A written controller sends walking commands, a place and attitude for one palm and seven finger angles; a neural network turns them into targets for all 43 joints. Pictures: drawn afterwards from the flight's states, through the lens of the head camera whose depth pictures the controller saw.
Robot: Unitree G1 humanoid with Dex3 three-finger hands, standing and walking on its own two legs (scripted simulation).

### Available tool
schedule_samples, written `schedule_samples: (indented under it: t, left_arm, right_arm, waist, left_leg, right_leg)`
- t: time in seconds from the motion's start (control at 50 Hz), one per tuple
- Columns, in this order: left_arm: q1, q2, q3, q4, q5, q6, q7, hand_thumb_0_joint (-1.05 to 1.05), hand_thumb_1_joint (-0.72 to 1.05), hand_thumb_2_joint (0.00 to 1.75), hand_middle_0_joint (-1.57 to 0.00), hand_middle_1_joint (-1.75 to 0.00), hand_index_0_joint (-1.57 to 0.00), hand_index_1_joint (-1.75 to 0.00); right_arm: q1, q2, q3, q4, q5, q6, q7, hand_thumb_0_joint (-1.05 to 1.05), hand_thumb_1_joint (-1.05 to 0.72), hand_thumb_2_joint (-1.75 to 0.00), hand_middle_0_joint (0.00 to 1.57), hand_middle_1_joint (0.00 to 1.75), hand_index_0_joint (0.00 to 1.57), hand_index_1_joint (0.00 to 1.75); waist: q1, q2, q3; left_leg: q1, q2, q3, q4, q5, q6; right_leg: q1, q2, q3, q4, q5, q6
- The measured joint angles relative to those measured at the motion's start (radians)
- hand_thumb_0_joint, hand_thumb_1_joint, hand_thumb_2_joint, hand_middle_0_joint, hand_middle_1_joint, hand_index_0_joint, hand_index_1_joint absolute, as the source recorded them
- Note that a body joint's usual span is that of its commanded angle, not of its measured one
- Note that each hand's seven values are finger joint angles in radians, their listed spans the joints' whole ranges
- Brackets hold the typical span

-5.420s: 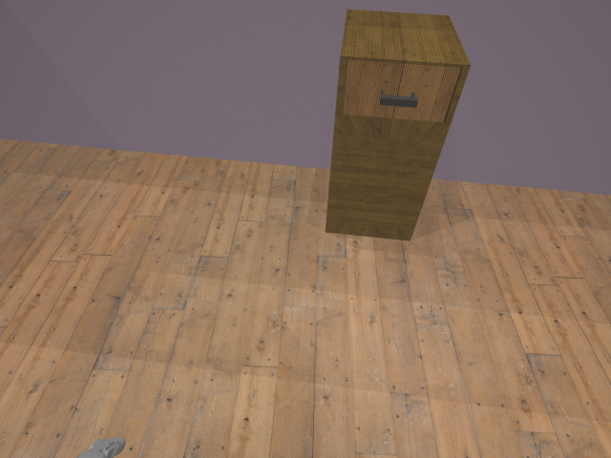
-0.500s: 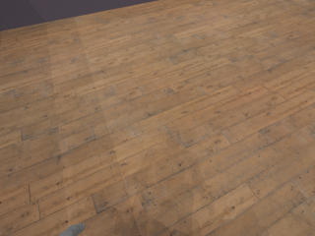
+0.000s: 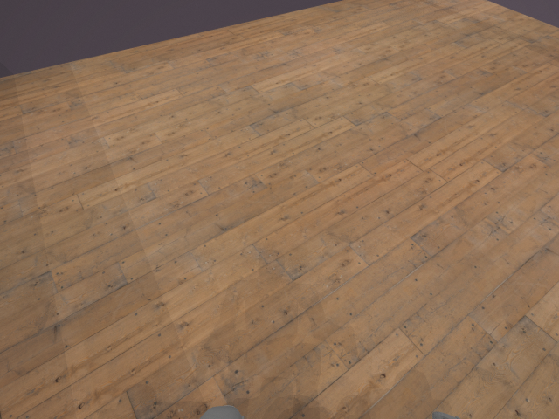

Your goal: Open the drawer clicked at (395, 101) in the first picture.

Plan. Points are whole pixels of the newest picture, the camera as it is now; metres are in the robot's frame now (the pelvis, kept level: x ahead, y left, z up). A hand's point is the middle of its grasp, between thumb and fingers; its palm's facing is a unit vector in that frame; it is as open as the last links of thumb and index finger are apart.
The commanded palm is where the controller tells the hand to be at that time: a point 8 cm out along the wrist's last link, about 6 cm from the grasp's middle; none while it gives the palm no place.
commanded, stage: walk to a spot facing it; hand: left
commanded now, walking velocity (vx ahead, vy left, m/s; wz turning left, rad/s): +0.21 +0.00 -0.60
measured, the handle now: out of the picture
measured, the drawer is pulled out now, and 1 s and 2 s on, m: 0.00 0.00 0.00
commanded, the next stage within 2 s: turn to face it in 0.50 s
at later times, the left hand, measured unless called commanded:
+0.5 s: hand (179, 345) +0.26 +0.22 -0.17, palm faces -0.29 -0.94 -0.20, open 7.4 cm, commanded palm none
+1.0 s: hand (230, 316) +0.32 +0.13 -0.18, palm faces -0.28 -0.95 -0.14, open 7.3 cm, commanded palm none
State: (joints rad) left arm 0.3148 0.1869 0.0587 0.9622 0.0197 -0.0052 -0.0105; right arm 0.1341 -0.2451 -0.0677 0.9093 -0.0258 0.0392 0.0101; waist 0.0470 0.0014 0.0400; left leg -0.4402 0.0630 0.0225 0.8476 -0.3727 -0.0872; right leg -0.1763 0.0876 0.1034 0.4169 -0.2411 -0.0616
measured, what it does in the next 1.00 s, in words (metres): walks ahead, turning right: left foot, then right foot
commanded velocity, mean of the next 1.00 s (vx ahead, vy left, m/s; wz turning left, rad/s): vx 0.02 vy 0.00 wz -0.08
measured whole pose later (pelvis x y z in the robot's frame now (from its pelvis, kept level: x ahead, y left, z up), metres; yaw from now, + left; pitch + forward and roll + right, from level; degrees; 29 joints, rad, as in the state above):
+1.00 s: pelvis +0.16 +0.02 -0.02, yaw -15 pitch -1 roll -2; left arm 0.11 0.14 0.03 0.94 0.02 0.00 0.02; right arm 0.26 -0.16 -0.05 1.00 -0.02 0.06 0.01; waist -0.05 0.00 0.07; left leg -0.42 0.10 0.10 0.88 -0.42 -0.06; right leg -0.21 -0.09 -0.25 0.58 -0.33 0.00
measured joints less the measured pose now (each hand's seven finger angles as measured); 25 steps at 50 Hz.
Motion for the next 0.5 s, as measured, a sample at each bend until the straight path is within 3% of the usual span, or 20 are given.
schedule_samples:
  t: [0.1,0.14,0.2,0.28,0.4,0.5]
  left_arm:
    - [0.054,0.027,0.012,0.032,-0.002,0.016,0.001,0.01,0.90,0.90,-0.21,-0.29,-0.20,-0.30]
    - [0.062,0.039,0.019,0.043,-0.008,0.028,-0.002,0.01,0.90,0.90,-0.20,-0.29,-0.20,-0.30]
    - [0.047,0.052,0.032,0.057,0.001,0.047,-0.012,0.01,0.91,0.90,-0.20,-0.29,-0.20,-0.30]
    - [0.006,0.074,0.046,0.039,0.011,0.051,-0.024,0.01,0.91,0.90,-0.20,-0.29,-0.20,-0.30]
    - [-0.086,0.085,0.052,-0.005,0.008,0.059,-0.016,0.01,0.91,0.90,-0.20,-0.29,-0.20,-0.30]
    - [-0.168,0.069,0.044,-0.029,0.009,0.072,-0.015,0.01,0.91,0.90,-0.20,-0.29,-0.19,-0.30]
  right_arm:
    - [-0.019,0.020,0.017,-0.032,0.011,-0.032,-0.006,0.01,-0.91,-0.90,0.20,0.30,0.20,0.30]
    - [-0.019,0.029,0.027,-0.043,0.008,-0.057,-0.012,0.00,-0.91,-0.90,0.20,0.30,0.20,0.30]
    - [0.002,0.047,0.043,-0.045,0.003,-0.057,-0.013,0.00,-0.91,-0.90,0.20,0.30,0.20,0.30]
    - [0.059,0.072,0.054,-0.019,0.003,-0.058,-0.024,0.00,-0.91,-0.90,0.20,0.30,0.20,0.30]
    - [0.150,0.086,0.047,0.042,0.007,-0.059,-0.034,0.00,-0.91,-0.90,0.20,0.30,0.20,0.30]
    - [0.210,0.078,0.032,0.086,0.002,-0.046,-0.033,0.00,-0.91,-0.90,0.20,0.30,0.20,0.30]
  waist:
    - [0.023,-0.038,-0.004]
    - [0.019,-0.051,-0.004]
    - [0.018,-0.056,-0.002]
    - [-0.001,-0.049,0.003]
    - [-0.034,-0.037,0.029]
    - [-0.067,-0.030,0.048]
  left_leg:
    - [0.113,-0.040,0.012,-0.255,0.037,0.025]
    - [0.141,-0.042,0.038,-0.300,0.131,0.075]
    - [0.182,-0.023,0.094,-0.293,0.089,0.122]
    - [0.261,-0.002,0.140,-0.383,0.095,0.126]
    - [0.325,0.021,0.205,-0.425,0.073,0.126]
    - [0.355,0.034,0.271,-0.401,0.022,0.114]
  right_leg:
    - [0.000,0.001,0.059,0.060,-0.056,0.035]
    - [-0.048,0.004,0.067,0.196,-0.154,0.043]
    - [-0.176,-0.026,-0.024,0.505,-0.232,0.062]
    - [-0.300,-0.087,-0.102,0.704,-0.139,0.094]
    - [-0.379,-0.135,-0.121,0.722,-0.071,0.125]
    - [-0.358,-0.154,-0.159,0.581,-0.052,0.128]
